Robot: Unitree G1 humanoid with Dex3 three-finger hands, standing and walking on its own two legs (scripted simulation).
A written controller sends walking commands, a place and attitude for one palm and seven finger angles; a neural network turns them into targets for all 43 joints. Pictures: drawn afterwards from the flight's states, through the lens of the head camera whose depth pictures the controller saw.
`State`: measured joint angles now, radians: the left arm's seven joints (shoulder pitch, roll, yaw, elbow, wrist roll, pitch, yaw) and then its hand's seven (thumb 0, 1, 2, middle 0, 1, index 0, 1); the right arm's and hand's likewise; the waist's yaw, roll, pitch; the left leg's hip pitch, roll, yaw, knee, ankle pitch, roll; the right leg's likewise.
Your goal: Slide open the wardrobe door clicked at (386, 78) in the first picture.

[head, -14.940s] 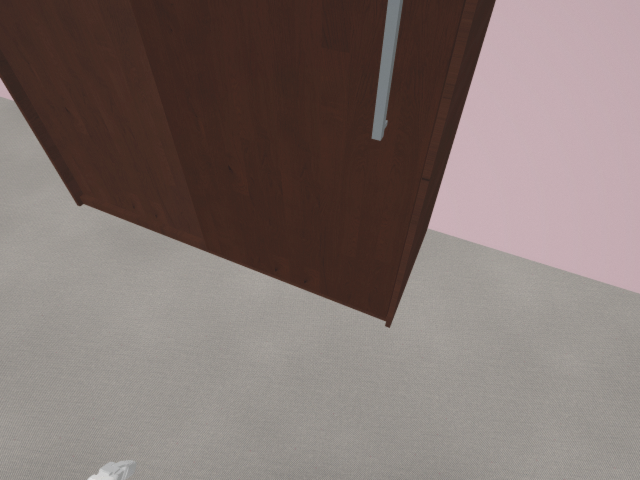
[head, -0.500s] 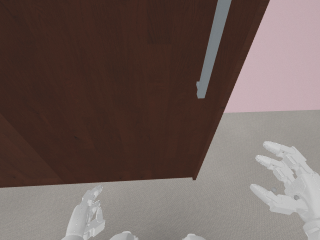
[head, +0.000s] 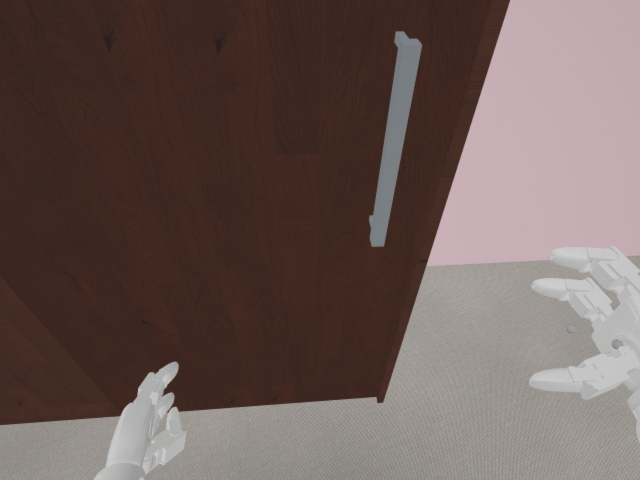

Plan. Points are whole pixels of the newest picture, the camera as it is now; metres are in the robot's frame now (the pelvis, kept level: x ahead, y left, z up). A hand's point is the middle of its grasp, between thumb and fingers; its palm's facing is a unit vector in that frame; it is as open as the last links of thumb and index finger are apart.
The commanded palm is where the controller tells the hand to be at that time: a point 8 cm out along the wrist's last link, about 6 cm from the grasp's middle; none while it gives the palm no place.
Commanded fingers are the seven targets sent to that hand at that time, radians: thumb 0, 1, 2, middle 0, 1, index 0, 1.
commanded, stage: raise the hand with hooked fingers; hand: right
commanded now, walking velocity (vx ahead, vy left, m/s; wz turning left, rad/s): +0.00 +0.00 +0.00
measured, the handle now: (387, 154) +0.50 -0.09 +0.18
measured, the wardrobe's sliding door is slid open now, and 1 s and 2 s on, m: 0.00 0.00 0.00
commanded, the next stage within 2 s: move the hooked fingers beside the handle in 0.86 s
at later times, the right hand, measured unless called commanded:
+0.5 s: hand (610, 255) +0.27 -0.26 +0.22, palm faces +0.03 +1.00 -0.08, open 13.9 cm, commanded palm +0.23 -0.31 +0.22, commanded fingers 0.00 0.50 -0.30 0.30 1.20 0.30 1.20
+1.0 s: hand (605, 273) +0.25 -0.25 +0.21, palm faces +0.05 +1.00 -0.07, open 13.9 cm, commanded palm +0.23 -0.30 +0.22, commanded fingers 0.00 0.50 -0.30 0.30 1.20 0.30 1.20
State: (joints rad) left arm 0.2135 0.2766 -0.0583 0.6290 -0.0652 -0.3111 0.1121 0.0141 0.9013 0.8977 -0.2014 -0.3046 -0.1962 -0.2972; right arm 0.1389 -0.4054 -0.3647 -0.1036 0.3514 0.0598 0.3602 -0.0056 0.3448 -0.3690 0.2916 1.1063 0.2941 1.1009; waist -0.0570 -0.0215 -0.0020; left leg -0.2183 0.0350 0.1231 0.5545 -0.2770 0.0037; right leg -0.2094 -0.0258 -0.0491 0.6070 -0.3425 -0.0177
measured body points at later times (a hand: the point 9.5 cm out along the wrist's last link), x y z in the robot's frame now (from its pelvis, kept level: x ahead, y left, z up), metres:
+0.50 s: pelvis -0.01 +0.01 +0.01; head -0.05 +0.03 +0.46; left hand +0.19 +0.24 -0.05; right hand +0.26 -0.32 +0.23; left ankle +0.02 +0.12 -0.73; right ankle -0.01 -0.10 -0.73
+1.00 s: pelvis -0.03 +0.02 +0.01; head -0.07 +0.03 +0.46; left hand +0.17 +0.24 -0.05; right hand +0.24 -0.31 +0.22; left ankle +0.02 +0.12 -0.73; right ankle -0.01 -0.10 -0.73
